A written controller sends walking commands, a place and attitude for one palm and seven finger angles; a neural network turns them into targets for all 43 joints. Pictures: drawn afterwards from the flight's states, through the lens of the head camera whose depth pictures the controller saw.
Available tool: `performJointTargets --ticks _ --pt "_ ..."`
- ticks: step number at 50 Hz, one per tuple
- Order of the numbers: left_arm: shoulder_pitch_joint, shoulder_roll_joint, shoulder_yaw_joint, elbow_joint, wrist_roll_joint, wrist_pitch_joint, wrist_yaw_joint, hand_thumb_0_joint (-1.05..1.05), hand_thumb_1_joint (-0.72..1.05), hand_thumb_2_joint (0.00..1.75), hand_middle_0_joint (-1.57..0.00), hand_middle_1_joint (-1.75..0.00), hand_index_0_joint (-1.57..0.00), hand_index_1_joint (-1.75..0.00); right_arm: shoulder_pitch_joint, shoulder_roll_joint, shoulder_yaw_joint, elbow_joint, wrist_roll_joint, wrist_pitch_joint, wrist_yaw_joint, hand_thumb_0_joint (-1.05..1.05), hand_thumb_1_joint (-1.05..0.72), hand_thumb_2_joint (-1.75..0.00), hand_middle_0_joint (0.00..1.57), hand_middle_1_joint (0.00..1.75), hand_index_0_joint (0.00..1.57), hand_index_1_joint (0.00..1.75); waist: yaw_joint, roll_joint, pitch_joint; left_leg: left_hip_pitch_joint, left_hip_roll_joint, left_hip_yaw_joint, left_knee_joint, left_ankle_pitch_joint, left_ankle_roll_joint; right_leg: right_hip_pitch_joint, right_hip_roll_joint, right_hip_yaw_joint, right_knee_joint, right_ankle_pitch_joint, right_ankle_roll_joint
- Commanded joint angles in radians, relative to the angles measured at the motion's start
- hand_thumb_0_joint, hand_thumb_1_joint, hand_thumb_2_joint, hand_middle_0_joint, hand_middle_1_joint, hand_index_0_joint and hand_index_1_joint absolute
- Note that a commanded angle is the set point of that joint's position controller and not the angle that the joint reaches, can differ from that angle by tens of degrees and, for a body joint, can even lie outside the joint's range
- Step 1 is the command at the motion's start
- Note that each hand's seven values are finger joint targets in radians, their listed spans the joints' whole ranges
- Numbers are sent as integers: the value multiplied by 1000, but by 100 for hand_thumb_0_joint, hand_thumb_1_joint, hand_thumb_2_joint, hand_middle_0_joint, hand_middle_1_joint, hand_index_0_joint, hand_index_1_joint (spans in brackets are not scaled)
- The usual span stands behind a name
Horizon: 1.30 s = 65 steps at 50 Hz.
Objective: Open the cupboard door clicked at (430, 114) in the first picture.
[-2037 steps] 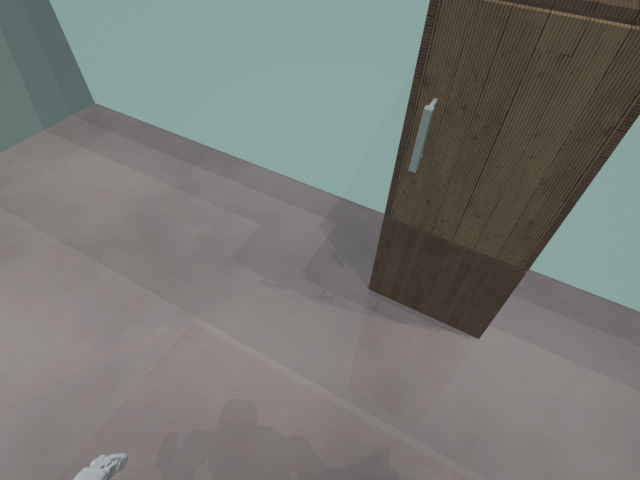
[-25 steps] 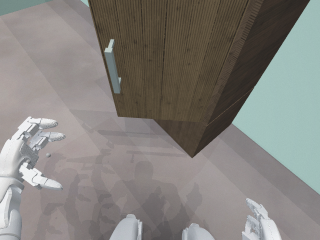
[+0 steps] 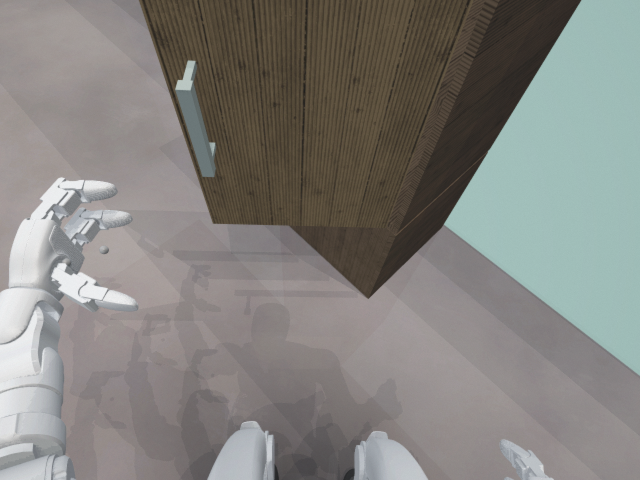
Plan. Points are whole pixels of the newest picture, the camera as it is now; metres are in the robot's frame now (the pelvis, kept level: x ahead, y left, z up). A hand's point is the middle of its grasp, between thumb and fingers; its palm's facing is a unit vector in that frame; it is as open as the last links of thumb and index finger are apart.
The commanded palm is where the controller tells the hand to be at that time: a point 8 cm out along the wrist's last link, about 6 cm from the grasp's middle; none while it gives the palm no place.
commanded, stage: move the hooked fingers beside the handle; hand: left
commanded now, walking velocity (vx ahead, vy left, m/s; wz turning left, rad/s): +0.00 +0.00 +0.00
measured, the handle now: (200, 124) +0.58 +0.19 +0.05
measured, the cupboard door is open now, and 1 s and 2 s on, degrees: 46 46 46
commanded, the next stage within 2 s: slide the fingers in behind the handle in 1.80 s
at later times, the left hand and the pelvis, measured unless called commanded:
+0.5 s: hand (134, 201) +0.44 +0.25 +0.05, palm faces +0.03 -1.00 -0.01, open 14.0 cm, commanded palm +0.43 +0.29 +0.05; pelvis +0.00 +0.01 -0.01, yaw -1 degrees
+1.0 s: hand (160, 151) +0.53 +0.23 +0.05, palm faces +0.04 -1.00 -0.01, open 14.0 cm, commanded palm +0.51 +0.27 +0.04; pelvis -0.01 +0.00 -0.03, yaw -2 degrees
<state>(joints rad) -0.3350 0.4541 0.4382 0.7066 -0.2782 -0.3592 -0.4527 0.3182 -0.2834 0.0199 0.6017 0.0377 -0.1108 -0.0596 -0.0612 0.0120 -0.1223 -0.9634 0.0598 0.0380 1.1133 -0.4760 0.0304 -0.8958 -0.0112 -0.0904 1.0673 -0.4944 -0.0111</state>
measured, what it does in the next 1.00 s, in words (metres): stands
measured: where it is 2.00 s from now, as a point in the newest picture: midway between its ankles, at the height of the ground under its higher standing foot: outside the picture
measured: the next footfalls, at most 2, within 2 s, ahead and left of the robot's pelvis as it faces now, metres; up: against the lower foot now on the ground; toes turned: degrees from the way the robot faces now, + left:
none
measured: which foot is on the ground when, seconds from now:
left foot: down 0.00-1.00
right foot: down 0.00-1.00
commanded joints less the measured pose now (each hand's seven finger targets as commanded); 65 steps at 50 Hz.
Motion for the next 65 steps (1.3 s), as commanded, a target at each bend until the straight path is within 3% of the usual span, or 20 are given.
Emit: performJointTargets --ticks 1,3,5,10,15,19,25,29,32,33,34,35,38,45,48,50,52,55,60,65 --pt "-346 281 59 -216 -2 -99 6 0 -50 30 -30 -120 -30 -120 61 -161 -72 -88 -5 -32 -14 0 -90 -90 20 30 20 30 5 134 -417 365 -28 -86 -142 344 -6 109 31 54 -125 256 -15" --pt "-352 273 49 -221 1 -100 14 0 -50 30 -30 -120 -30 -120 70 -160 -73 -87 -6 -25 -11 0 -90 -90 20 30 20 30 3 159 -440 412 -24 -95 -140 405 -10 89 35 46 -118 276 -18" --pt "-347 271 52 -185 9 -91 24 0 -50 30 -30 -120 -30 -120 74 -160 -73 -80 -7 -13 -7 0 -90 -90 20 30 20 30 3 131 -436 409 -22 -95 -144 408 -13 91 35 43 -124 279 -13" --pt "-456 274 42 -44 37 -72 55 0 -50 30 -30 -120 -30 -120 83 -165 -65 -69 -8 16 -5 0 -90 -90 20 30 20 30 -19 96 -337 329 -21 -96 -151 309 -10 50 36 37 -128 221 -13" --pt "-515 270 31 -40 55 -107 65 0 -50 30 -30 -120 -30 -120 105 -166 -71 -68 -15 38 5 0 -90 -90 20 30 20 30 -21 113 -429 401 -16 -104 -131 397 -15 36 39 36 -110 261 -15" --pt "-610 266 11 24 69 -126 68 0 -50 30 -30 -120 -30 -120 112 -166 -67 -53 -15 58 7 0 -90 -90 20 30 20 30 -42 113 -405 381 -14 -108 -122 354 -13 -1 43 38 -107 230 -14" --pt "-731 360 56 140 99 -130 81 0 -50 30 -30 -120 -30 -120 130 -175 -57 -35 -18 90 2 0 -90 -90 20 30 20 30 -59 100 -395 313 -18 -105 -104 298 -6 -7 43 48 -101 210 -11" --pt "-813 381 51 129 114 -148 82 0 -50 30 -30 -120 -30 -120 147 -179 -56 -28 -27 100 4 0 -90 -90 20 30 20 30 -65 177 -465 382 -13 -118 -86 355 -10 -49 46 45 -83 224 -17" --pt "-838 357 27 173 116 -144 82 0 -50 30 -30 -120 -30 -120 153 -176 -53 -22 -29 109 8 0 -90 -90 20 30 20 30 -77 169 -474 359 -14 -120 -73 346 -8 -50 47 46 -81 222 -13" --pt "-842 384 53 184 113 -143 82 0 -50 30 -30 -120 -30 -120 163 -181 -54 -22 -31 114 7 0 -90 -90 20 30 20 30 -77 144 -482 354 -12 -123 -69 355 -6 -41 50 43 -76 230 -15" --pt "-848 360 25 217 119 -130 77 0 -50 30 -30 -120 -30 -120 163 -180 -51 -20 -29 118 8 0 -90 -90 20 30 20 30 -89 161 -472 342 -13 -114 -66 344 -5 -54 50 47 -81 229 -11" --pt "-854 406 61 250 118 -117 80 0 -50 30 -30 -120 -30 -120 171 -188 -50 -16 -29 123 7 0 -90 -90 20 30 20 30 -91 117 -451 303 -12 -116 -63 328 -1 -42 49 45 -82 227 -9" --pt "-903 437 57 304 139 -90 88 0 -50 30 -30 -120 -30 -120 183 -191 -40 -27 -29 132 4 0 -90 -90 20 30 20 30 -109 102 -402 223 -17 -110 -55 281 8 -45 51 51 -80 206 -7" --pt "-1035 533 101 242 167 -125 111 0 -50 30 -30 -120 -30 -120 218 -198 -38 -19 -45 146 13 0 -90 -90 20 30 20 30 -122 206 -553 295 -8 -118 -8 380 4 -67 57 59 -50 261 -6" --pt "-1030 556 107 322 175 -96 103 0 -50 30 -30 -120 -30 -120 235 -199 -29 -17 -42 154 13 0 -90 -90 20 30 20 30 -138 164 -520 229 -8 -113 -1 361 12 -40 61 59 -51 271 -3" --pt "-1055 562 88 353 196 -67 96 0 -50 30 -30 -120 -30 -120 240 -200 -25 -20 -42 162 14 0 -90 -90 20 30 20 30 -145 189 -500 209 -7 -110 2 353 12 -54 59 58 -52 270 -1" --pt "-998 578 102 350 203 -51 93 0 -50 30 -30 -120 -30 -120 250 -202 -25 -30 -45 169 17 0 -90 -90 20 30 20 30 -126 196 -520 221 -7 -108 0 386 11 -38 59 55 -48 297 -3" --pt "-941 568 116 283 189 -60 79 0 -50 30 -30 -120 -30 -120 258 -199 -33 -41 -48 179 25 0 -90 -90 20 30 20 30 -101 229 -599 305 -3 -113 -1 489 3 -28 62 49 -40 360 -5" --pt "-941 556 136 210 154 -81 76 0 -50 30 -30 -120 -30 -120 258 -196 -41 -39 -45 184 31 0 -90 -90 20 30 20 30 -102 203 -592 320 -2 -113 -14 498 4 0 68 49 -57 378 -2" --pt "-968 482 83 224 159 -87 90 0 -50 30 -30 -120 -30 -120 260 -192 -46 -13 -44 186 31 0 -90 -90 20 30 20 30 -133 189 -521 344 2 -120 -26 454 4 -62 71 40 -76 322 -3"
